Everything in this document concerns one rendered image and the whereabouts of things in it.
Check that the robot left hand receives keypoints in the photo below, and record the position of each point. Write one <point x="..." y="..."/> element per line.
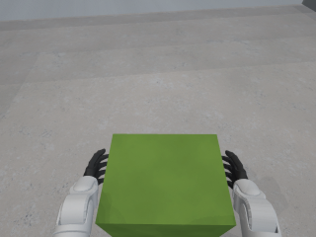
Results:
<point x="94" y="166"/>

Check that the carton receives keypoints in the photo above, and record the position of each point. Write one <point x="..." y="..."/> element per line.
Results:
<point x="165" y="185"/>

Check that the right robot forearm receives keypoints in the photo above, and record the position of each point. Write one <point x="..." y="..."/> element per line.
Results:
<point x="257" y="216"/>

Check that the robot right hand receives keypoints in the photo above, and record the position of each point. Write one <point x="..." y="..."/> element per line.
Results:
<point x="236" y="168"/>

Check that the left robot forearm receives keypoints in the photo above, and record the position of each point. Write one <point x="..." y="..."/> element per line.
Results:
<point x="75" y="214"/>

